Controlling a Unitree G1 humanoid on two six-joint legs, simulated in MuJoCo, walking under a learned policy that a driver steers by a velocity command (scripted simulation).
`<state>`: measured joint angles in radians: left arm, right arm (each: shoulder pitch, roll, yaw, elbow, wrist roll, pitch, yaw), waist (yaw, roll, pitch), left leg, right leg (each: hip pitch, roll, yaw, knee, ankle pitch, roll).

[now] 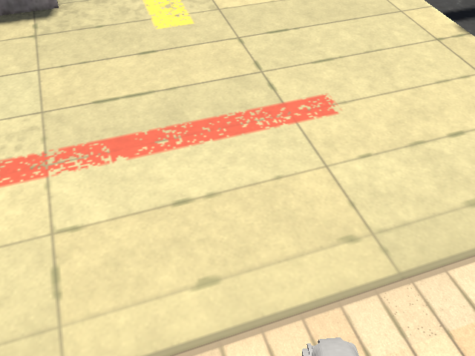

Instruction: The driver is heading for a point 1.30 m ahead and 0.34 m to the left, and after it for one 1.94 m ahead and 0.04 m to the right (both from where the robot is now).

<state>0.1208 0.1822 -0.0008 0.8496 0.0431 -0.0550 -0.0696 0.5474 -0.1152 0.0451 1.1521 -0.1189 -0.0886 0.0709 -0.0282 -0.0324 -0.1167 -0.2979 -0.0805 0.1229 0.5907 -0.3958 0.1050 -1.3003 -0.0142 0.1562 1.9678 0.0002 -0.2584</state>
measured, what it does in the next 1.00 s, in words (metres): climbs: right foot 0.15 m higher, then left foot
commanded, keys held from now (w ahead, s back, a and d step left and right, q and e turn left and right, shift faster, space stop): w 0.66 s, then w+q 0.34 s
